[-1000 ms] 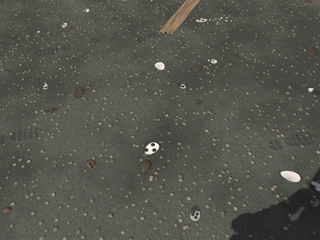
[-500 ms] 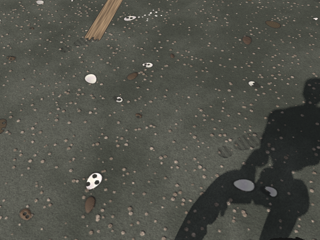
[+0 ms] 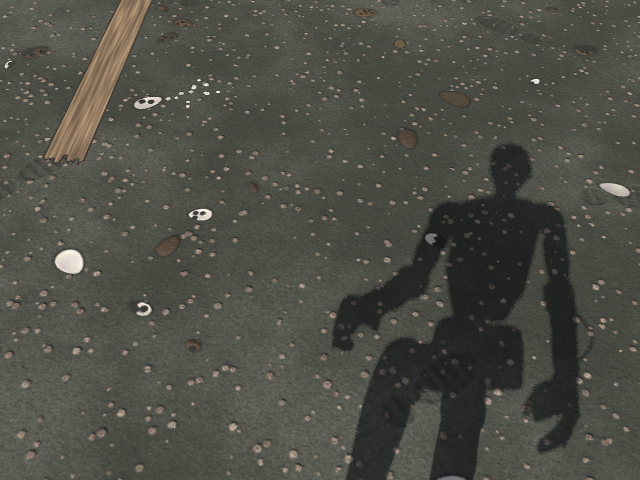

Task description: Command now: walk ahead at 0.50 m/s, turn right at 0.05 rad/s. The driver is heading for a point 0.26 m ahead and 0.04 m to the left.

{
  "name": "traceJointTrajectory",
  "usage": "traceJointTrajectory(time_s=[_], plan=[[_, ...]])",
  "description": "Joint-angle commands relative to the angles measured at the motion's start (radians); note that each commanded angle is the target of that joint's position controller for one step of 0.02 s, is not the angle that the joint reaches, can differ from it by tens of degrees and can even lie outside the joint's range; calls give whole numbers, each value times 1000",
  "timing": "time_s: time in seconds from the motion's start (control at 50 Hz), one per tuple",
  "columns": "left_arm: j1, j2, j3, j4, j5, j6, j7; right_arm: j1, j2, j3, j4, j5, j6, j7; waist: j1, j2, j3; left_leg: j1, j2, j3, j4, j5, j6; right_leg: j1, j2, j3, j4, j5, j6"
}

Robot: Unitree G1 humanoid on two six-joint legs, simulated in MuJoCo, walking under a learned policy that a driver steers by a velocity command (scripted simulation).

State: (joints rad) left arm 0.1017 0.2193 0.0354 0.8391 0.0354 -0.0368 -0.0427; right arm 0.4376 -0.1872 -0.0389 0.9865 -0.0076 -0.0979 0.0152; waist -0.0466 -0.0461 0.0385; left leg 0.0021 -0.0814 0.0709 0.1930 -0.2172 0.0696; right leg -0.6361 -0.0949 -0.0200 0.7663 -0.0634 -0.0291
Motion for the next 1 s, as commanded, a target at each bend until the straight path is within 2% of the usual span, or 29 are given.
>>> traceJointTrajectory(time_s=[0.02, 0.04, 0.08, 0.1, 0.12, 0.14, 0.16, 0.18, 0.2, 0.22, 0.24, 0.26, 0.28, 0.3, 0.34, 0.36, 0.4, 0.44, 0.48, 0.52, 0.54, 0.56, 0.58, 0.6, 0.62, 0.64, 0.68, 0.76, 1.0], plan=[[-129, 36, -4, -87, -8, -15, 1, 40, -147, -25, -29, -1, -11, -7, -7, 118, 42, -33, 254, -106, -52, 445, 111, 50, 38, -59, -129, 58, -4], [-144, 43, -2, -94, -8, -17, 3, 52, -151, -25, -22, -3, -9, -10, -9, 121, 46, -5, 270, -111, -41, 466, 110, 57, 43, -57, -153, 47, -13], [-127, 44, -1, -88, -4, -25, 11, 49, -147, -22, -9, -8, -1, -17, 9, 117, 49, 44, 282, -98, 36, 662, 94, 100, 69, -60, -201, 10, -36], [-80, 49, 3, -71, 0, -32, 17, 38, -152, -22, -6, -9, 1, -22, 30, 127, 26, 61, 279, -91, 105, 801, 78, 163, 97, -64, -221, -15, -51], [15, 64, 10, -34, 3, -41, 24, 25, -160, -24, -5, -8, 4, -26, 66, 132, -20, 75, 264, -87, 206, 895, 59, 262, 128, -67, -263, -7, -67], [151, 81, 19, 17, 13, -56, 33, 7, -161, -22, -6, 1, 9, -28, 128, 106, -88, 38, 226, -57, 367, 865, 32, 433, 134, -73, -353, 113, -88], [282, 140, 33, 49, 35, -69, 44, 12, -139, -13, -30, 14, 7, -30, 160, 63, -197, -134, 186, -41, 575, 565, 6, 690, -14, 44, -299, 400, -118], [352, 232, 54, 56, 44, -64, 45, 165, -25, 12, -35, 59, 13, -32, 120, -166, -384, -426, 31, 15, 969, -261, -35, 1014, -366, 409, -229, 896, -300], [359, 202, 55, 59, -27, -49, 38, 167, -120, -17, 1, 44, 30, -45, 132, -76, -465, -440, 10, -118, 1089, -393, -36, 964, -364, 477, -261, 1016, -353], [250, 153, 40, 47, -37, -47, 38, 81, -118, -20, -18, 27, 35, -44, 93, -43, -320, -486, 55, -150, 1089, -336, -36, 837, -310, 352, -308, 935, -322], [171, 84, 19, 41, -32, -48, 42, 5, -96, -14, -31, 6, 35, -41, 78, -20, -186, -517, 86, -141, 1025, -284, -38, 708, -255, 274, -364, 825, -273], [141, 47, 6, 46, -29, -50, 48, -31, -92, -17, -33, -7, 44, -35, 55, -11, -117, -489, 111, -141, 961, -243, -43, 607, -206, 216, -411, 746, -228], [126, 24, -7, 56, -35, -49, 55, -26, -85, -17, -31, -21, 64, -27, 22, 3, -97, -385, 125, -131, 887, -204, -49, 486, -162, 165, -461, 693, -190], [120, 34, -10, 64, -26, -55, 57, 23, -54, -13, -12, -23, 80, -23, -1, -42, -98, -321, 115, -125, 851, -191, -58, 440, -165, 136, -458, 755, -203], [125, 52, -10, 80, -23, -67, 55, 39, -31, -7, 11, -23, 98, -25, -23, -31, -112, -272, 102, -104, 778, -164, -72, 408, -135, 75, -463, 774, -201], [116, 64, -9, 82, -19, -68, 54, 28, -32, -6, 14, -20, 104, -28, -31, -28, -121, -261, 103, -90, 717, -148, -74, 402, -116, 55, -467, 724, -188], [135, 73, -12, 97, -15, -62, 53, -31, -41, -3, 10, -18, 112, -35, -14, -44, -126, -245, 106, -75, 602, -109, -73, 401, -104, 44, -471, 630, -175], [160, 81, -11, 113, -14, -47, 54, -78, -50, 0, 11, -13, 123, -41, 8, -63, -123, -218, 110, -64, 537, -92, -70, 378, -103, 67, -503, 368, -167], [170, 84, -11, 124, -13, -27, 57, -121, -57, 3, 12, -14, 130, -44, 25, -62, -84, -202, 114, -58, 478, -93, -65, 335, -106, 110, -542, 43, -163], [158, 80, -12, 130, -19, -10, 61, -130, -50, 9, 23, -17, 126, -47, 16, -36, -30, -159, 111, -48, 356, -51, -53, 286, -98, 142, -550, -203, -145], [159, 75, -13, 134, -23, -4, 63, -122, -48, 13, 33, -20, 119, -49, 10, -9, -8, -116, 117, -54, 262, 3, -47, 261, -85, 149, -543, -268, -119], [181, 62, -16, 142, -22, -1, 65, -110, -63, 15, 40, -24, 108, -52, 14, 23, 4, -77, 163, -107, 195, 57, -42, 245, -68, 155, -532, -295, -85], [199, 52, -16, 144, -22, -1, 65, -91, -89, 16, 43, -31, 94, -55, 30, 61, 12, -70, 234, -180, 151, 106, -31, 249, -33, 134, -486, -268, -59], [269, 11, -19, 164, -36, 7, 62, -138, -112, 11, 58, -6, 89, -53, 94, 191, 46, -206, 242, -213, 139, 59, -10, 332, 47, 63, -492, -210, -41], [266, 32, -17, 186, -30, 11, 65, -152, -64, 22, 55, 0, 82, -46, 78, 164, 42, -280, 231, -208, 103, 4, -21, 446, 41, 61, -468, -142, -34], [256, 37, -13, 191, -28, 13, 67, -155, -51, 26, 60, 3, 75, -44, 76, 143, 37, -297, 210, -186, 96, -13, -34, 489, 31, 70, -460, -108, -35], [245, 47, -10, 202, -25, 15, 67, -144, -58, 25, 71, 3, 75, -50, 70, 108, 29, -263, 190, -164, 100, 20, -39, 495, 17, 81, -458, -91, -40], [237, 21, -17, 226, -28, 12, 72, -115, -45, 29, 94, 0, 76, -53, 58, 66, 25, -211, 190, -156, 112, 65, -31, 478, 12, 81, -472, -78, -33], [255, 1, -25, 284, -28, 17, 83, -79, -28, 40, 137, -1, 80, -59, 52, 53, 29, -189, 185, -143, 117, 97, -28, 491, 5, 80, -467, -38, -30]])
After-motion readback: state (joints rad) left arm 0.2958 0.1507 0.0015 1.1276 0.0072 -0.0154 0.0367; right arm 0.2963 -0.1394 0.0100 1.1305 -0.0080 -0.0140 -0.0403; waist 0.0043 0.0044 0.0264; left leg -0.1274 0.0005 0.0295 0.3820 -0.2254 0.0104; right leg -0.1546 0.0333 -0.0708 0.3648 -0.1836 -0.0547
